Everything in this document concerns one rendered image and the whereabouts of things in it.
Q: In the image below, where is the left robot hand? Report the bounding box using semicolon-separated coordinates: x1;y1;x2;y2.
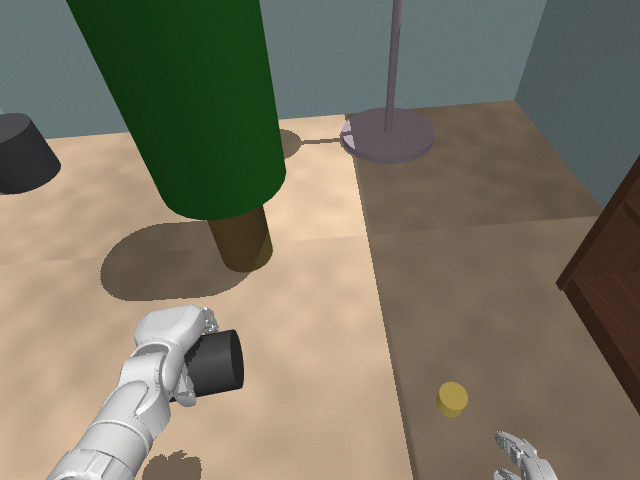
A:
134;304;219;407

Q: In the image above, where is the right robot hand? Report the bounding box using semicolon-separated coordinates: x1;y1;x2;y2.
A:
493;431;558;480

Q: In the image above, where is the bookshelf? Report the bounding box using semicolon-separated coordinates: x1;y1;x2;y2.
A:
556;155;640;415

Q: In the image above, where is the left robot arm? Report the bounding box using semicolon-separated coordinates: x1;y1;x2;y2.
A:
46;338;184;480

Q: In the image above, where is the potted plant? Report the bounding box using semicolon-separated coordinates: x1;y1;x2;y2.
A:
66;0;286;273

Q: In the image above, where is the coat stand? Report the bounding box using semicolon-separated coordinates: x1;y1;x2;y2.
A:
342;0;435;164

